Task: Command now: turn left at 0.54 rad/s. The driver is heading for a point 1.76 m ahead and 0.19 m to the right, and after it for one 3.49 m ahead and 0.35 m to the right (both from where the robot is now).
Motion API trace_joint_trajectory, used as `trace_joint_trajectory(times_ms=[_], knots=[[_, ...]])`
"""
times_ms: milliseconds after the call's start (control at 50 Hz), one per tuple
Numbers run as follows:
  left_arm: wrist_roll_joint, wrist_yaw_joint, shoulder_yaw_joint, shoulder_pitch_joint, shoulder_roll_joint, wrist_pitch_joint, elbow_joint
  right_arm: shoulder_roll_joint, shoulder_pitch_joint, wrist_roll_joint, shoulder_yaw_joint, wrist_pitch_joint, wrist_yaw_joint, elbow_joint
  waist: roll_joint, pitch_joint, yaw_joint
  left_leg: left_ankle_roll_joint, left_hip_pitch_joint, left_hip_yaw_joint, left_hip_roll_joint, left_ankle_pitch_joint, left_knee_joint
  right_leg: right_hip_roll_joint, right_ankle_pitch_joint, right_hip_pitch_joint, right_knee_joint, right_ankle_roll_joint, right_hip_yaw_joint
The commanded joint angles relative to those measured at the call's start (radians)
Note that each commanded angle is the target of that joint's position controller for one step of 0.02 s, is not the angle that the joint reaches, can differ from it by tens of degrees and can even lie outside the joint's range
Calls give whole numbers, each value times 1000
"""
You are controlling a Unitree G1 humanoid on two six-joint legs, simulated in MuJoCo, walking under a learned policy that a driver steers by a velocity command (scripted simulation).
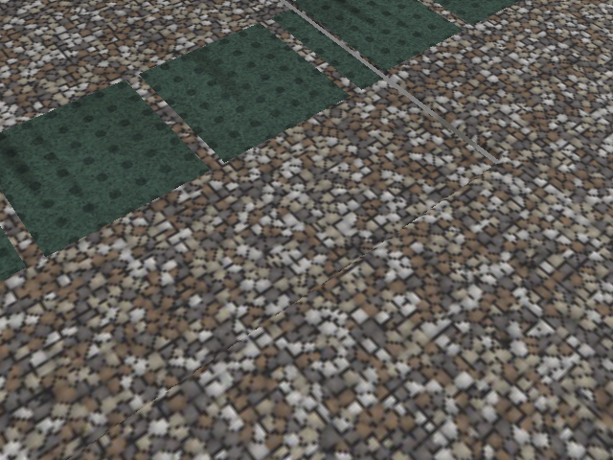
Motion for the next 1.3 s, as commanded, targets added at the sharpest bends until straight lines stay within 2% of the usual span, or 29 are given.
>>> trace_joint_trajectory(times_ms=[20, 40, 180, 320, 360, 380, 400, 420, 440, 500, 580, 600, 640, 660, 680, 720, 820, 880, 920, 940, 960, 980, 1000, 1020, 1040, 1060, 1100, 1200, 1300], knots=[[-2, 16, 31, -43, 117, -15, -88, -191, 22, 5, -50, -41, -13, -62, 117, -135, -28, 201, 258, -396, 292, 384, -271, 8, 32, -271, 203, -5, 79], [5, 22, 35, -39, 127, -12, -86, -173, -9, 16, -42, -37, -22, -68, 129, -120, -16, 175, 229, -369, 264, 371, -273, 3, 93, -253, 162, 0, 84], [0, 10, 18, -18, 69, -19, -87, -159, 2, 10, -34, -19, -52, -86, 157, -157, -17, 176, 212, -350, 209, 301, -274, 46, 222, -157, -68, 41, 75], [-6, -21, -8, 8, 36, -31, -69, -68, -24, -18, 17, -18, -32, -45, 169, -134, -23, 152, 84, -313, 198, 180, -252, 17, 280, 129, -387, 10, 26], [5, -28, -13, 15, 47, -38, -67, -56, 9, -19, 27, -29, -26, -15, 121, -109, -4, 83, 53, -279, 156, 134, -228, 17, 480, 242, -588, -22, 41], [13, -23, -5, 7, 108, -40, -86, -67, 37, -33, 25, -38, -27, -10, 50, -111, -32, 32, 48, -238, 105, 76, -168, -60, 685, 261, -578, -51, 138], [4, -22, 12, -21, 184, -39, -87, -87, 89, -35, 14, -45, -28, -9, -74, -109, -98, -7, 55, -150, 23, 23, -142, -89, 709, 216, -536, -115, 183], [-6, -28, 13, -24, 161, -38, -91, -99, 45, -35, 11, -44, -37, -9, -107, -106, -61, -42, 112, -98, 0, 22, -108, -95, 574, 132, -577, -160, 225], [-4, -32, 4, -21, 130, -40, -91, -107, 7, -27, 5, -39, -45, -16, -118, -94, -46, -50, 132, -81, 0, 32, -82, -96, 513, 98, -602, -163, 254], [-11, -28, 6, -11, 133, -45, -101, -90, 4, -16, -5, -18, -58, -29, -133, -96, -38, -36, 127, -63, 5, 65, -50, -87, 520, 85, -580, -158, 294], [-20, -13, 9, -5, 120, -26, -140, -81, 33, -9, -22, -20, -49, -34, -21, -125, -26, 4, 163, -90, 54, 114, -101, -17, 499, 30, -465, -132, 260], [-22, -12, 6, -5, 106, -21, -153, -94, 47, -9, -29, -19, -48, -33, 46, -125, -23, 36, 188, -142, 105, 143, -149, 25, 459, -16, -394, -106, 210], [-15, -16, 3, 22, 85, -9, -169, -130, 55, -13, -39, -21, -48, -37, 217, -121, -14, 179, 239, -341, 332, 342, -246, 93, 176, -132, -178, -45, 74], [-15, -20, 11, 10, 102, -4, -176, -121, 67, -17, -35, -29, -53, -47, 225, -135, -37, 252, 264, -422, 431, 356, -283, 62, -37, -205, 24, -31, 60], [-23, -26, 20, -4, 117, -1, -184, -121, 80, -15, -33, -39, -56, -49, 149, -121, -43, 272, 270, -440, 455, 248, -312, 31, -45, -272, 147, -28, 80], [-33, -40, 6, -45, 79, 3, -198, -137, 62, 10, -38, -54, -58, -42, 115, -52, -48, 203, 276, -347, 386, -93, -379, -26, 75, -346, 82, -34, 82], [-31, -74, -21, -86, 36, -20, -231, -175, 84, 16, -50, -65, -41, -27, 148, -62, -80, 134, 233, -98, 293, -40, -402, -11, 151, -147, -198, -48, -39], [-32, -78, -13, -13, 59, -23, -215, -201, 85, 35, -57, -69, -18, -13, 149, -78, -36, 110, 165, -29, 300, -42, -339, 40, 251, 42, -379, -76, -110], [-32, -66, 19, 146, 108, -16, -161, -154, 89, 32, -40, -76, -11, -9, 103, -124, 42, 54, 29, 62, 257, 25, -136, 103, 270, 306, -453, -119, -134], [-39, -54, 50, 293, 178, -15, -135, -92, 63, 8, -18, -85, -9, -27, -37, -168, 112, -17, -138, 155, 188, 11, 186, -6, 235, 495, -518, -180, 66], [-26, -51, 69, 332, 322, -35, -165, -27, -10, -16, 3, -108, -13, -127, -284, -187, 102, -89, -525, 89, 13, -319, 537, -276, 31, 623, -712, -381, 709], [-22, -61, 46, 322, 237, -61, -172, -110, -47, 25, -15, -131, -9, -130, -133, -182, 129, -78, -623, -82, 48, -297, 663, -327, -85, 601, -792, -443, 791], [-18, -63, 24, 276, 175, -77, -171, -139, -38, 47, -22, -144, 1, -128, -128, -96, 88, -54, -646, -92, 88, -197, 650, -303, -49, 538, -793, -415, 690], [-18, -63, 11, 231, 132, -84, -179, -145, -9, 30, -24, -150, 2, -102, -76, -51, 55, -47, -600, -86, 122, -102, 597, -249, 55, 465, -776, -375, 570], [-14, -59, 5, 180, 118, -81, -185, -143, -4, 2, -26, -154, 1, -87, -49, -27, 28, -54, -546, -85, 137, -32, 519, -203, 187, 395, -770, -344, 479], [-6, -53, -1, 152, 114, -80, -193, -142, 1, -10, -29, -153, 3, -80, -60, -25, 6, -64, -477, -81, 141, 21, 466, -166, 296, 338, -779, -324, 412], [1, -38, -1, 138, 121, -83, -186, -110, 17, -15, -20, -145, 10, -54, -50, -52, -10, -95, -416, -44, 117, 123, 396, -134, 493, 306, -790, -316, 309], [-9, -22, -2, 213, 131, -90, -116, -31, -126, 10, 21, -133, 21, -61, -54, -26, 60, -109, -311, 5, 89, 383, 69, -88, 606, 271, -808, -253, 128], [-14, -27, 4, 269, 143, -92, -50, -40, -221, 27, 26, -140, 49, -94, -38, 38, 85, -36, -336, -1, 78, 394, -69, -161, 597, 383, -822, -247, 100]])
Velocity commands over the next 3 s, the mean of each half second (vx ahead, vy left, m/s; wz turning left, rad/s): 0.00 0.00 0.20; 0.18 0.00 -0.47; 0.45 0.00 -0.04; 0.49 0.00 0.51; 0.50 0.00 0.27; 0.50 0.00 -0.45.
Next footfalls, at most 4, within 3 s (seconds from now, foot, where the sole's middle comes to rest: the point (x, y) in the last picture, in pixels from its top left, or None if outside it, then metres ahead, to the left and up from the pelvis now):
0.36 right None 0.09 -0.14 -0.77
0.94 right None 0.10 -0.19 -0.77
1.42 left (349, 424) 0.51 -0.09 -0.77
1.88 right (452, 328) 0.74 -0.35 -0.77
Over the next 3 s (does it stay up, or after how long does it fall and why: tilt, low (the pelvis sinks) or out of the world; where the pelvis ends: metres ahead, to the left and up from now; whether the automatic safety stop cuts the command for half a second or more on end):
stays up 1.17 -0.13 -0.04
